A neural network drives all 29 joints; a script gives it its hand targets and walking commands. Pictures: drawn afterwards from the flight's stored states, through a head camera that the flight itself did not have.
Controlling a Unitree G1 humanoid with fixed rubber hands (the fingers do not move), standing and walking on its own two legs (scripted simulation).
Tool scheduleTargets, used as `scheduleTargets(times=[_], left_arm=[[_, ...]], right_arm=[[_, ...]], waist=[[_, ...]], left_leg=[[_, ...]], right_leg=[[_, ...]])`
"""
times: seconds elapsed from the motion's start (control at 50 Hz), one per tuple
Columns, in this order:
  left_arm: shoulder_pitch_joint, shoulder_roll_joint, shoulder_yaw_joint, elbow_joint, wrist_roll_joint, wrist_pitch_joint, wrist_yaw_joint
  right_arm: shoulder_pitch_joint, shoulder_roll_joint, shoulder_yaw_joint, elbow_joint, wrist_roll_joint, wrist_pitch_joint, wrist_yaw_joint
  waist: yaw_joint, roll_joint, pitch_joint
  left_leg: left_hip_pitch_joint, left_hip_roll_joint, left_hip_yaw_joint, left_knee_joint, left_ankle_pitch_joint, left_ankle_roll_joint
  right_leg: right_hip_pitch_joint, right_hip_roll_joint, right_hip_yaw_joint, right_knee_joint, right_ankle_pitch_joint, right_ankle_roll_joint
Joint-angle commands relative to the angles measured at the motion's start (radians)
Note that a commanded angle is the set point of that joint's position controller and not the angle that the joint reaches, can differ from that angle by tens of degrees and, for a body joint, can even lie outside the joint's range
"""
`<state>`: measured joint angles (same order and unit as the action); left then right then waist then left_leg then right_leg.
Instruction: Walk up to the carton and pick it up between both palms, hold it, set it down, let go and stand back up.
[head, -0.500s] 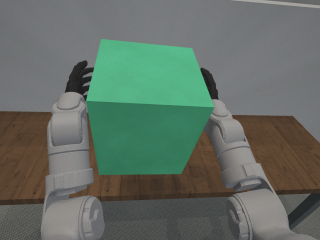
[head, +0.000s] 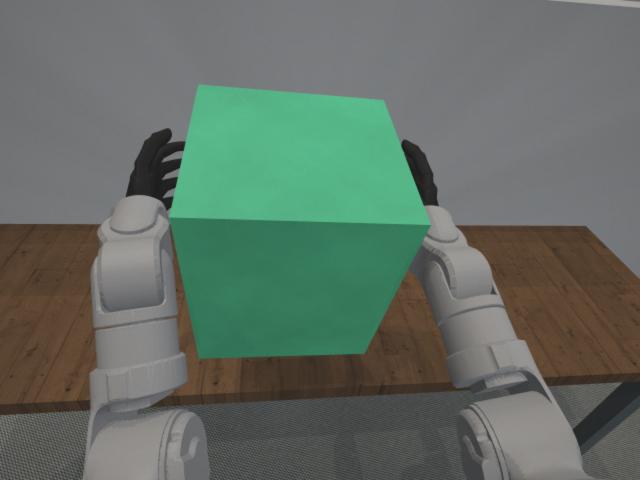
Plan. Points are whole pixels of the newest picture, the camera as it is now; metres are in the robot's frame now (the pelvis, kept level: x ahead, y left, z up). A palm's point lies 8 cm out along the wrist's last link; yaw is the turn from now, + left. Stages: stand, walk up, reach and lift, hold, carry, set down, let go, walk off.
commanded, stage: hold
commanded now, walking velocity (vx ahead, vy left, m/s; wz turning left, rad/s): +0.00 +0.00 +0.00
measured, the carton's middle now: (289, 232) +0.36 +0.01 +0.18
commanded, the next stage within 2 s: none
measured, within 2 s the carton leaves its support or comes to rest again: neither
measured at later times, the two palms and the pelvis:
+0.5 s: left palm (148, 198) +0.35 +0.16 +0.23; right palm (417, 203) +0.36 -0.14 +0.22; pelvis +0.00 +0.00 +0.00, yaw +0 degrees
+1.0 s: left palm (145, 196) +0.35 +0.17 +0.23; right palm (416, 201) +0.36 -0.14 +0.23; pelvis +0.00 +0.00 +0.00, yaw +0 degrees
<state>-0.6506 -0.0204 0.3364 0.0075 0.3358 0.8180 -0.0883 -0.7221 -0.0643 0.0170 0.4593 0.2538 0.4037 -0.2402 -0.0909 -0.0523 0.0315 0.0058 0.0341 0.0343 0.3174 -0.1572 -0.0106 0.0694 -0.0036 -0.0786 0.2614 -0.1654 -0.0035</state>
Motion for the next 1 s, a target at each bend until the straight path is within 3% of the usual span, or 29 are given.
scheduleTargets(times=[0.0, 0.12, 0.2, 0.28, 0.36, 0.54, 0.62, 0.98], left_arm=[[-0.559, -0.49, -0.476, -0.025, -0.139, -0.04, -0.111], [-0.575, -0.478, -0.435, 0.03, -0.12, -0.035, -0.117], [-0.57, -0.472, -0.438, 0.004, -0.132, -0.037, -0.122], [-0.572, -0.459, -0.418, 0.036, -0.122, -0.037, -0.134], [-0.586, -0.473, -0.441, 0.011, -0.133, -0.04, -0.136], [-0.581, -0.471, -0.45, -0.012, -0.141, -0.046, -0.125], [-0.57, -0.471, -0.445, 0.005, -0.132, -0.04, -0.124], [-0.577, -0.478, -0.441, 0.028, -0.134, -0.033, -0.125]], right_arm=[[-0.745, 0.538, 0.323, -0.296, 0.071, -0.065, 0.107], [-0.767, 0.542, 0.294, -0.237, 0.057, -0.065, 0.114], [-0.76, 0.548, 0.311, -0.241, 0.069, -0.065, 0.104], [-0.748, 0.552, 0.301, -0.223, 0.055, -0.054, 0.095], [-0.76, 0.553, 0.3, -0.252, 0.068, -0.062, 0.094], [-0.764, 0.552, 0.326, -0.283, 0.083, -0.063, 0.096], [-0.749, 0.539, 0.312, -0.259, 0.076, -0.057, 0.101], [-0.772, 0.534, 0.295, -0.248, 0.065, -0.059, 0.104]], waist=[[-0.002, 0.063, -0.353], [0.012, 0.063, -0.325], [0.004, 0.054, -0.353], [-0.008, 0.04, -0.318], [-0.014, 0.077, -0.349], [-0.001, 0.06, -0.378], [-0.002, 0.063, -0.343], [-0.01, 0.064, -0.34]], left_leg=[[0.102, -0.065, 0.025, -0.013, 0.22, -0.009], [0.084, -0.065, 0.035, -0.033, 0.149, 0.009], [0.107, -0.07, 0.033, -0.012, 0.22, 0.004], [0.076, -0.073, 0.037, -0.025, 0.172, 0.012], [0.088, -0.073, 0.035, -0.011, 0.224, 0.0], [0.111, -0.07, 0.028, -0.004, 0.259, -0.002], [0.093, -0.066, 0.026, -0.019, 0.209, -0.002], [0.092, -0.065, 0.028, -0.018, 0.196, -0.002]], right_leg=[[0.012, 0.069, -0.014, -0.019, 0.138, 0.038], [-0.01, 0.06, -0.012, -0.03, 0.079, 0.039], [0.02, 0.063, -0.013, -0.019, 0.167, 0.046], [0.032, 0.053, -0.007, -0.022, 0.151, 0.054], [0.039, 0.056, -0.007, -0.014, 0.185, 0.047], [0.026, 0.069, -0.018, -0.01, 0.201, 0.051], [0.017, 0.066, -0.017, -0.021, 0.142, 0.041], [0.009, 0.064, -0.018, -0.021, 0.125, 0.042]])
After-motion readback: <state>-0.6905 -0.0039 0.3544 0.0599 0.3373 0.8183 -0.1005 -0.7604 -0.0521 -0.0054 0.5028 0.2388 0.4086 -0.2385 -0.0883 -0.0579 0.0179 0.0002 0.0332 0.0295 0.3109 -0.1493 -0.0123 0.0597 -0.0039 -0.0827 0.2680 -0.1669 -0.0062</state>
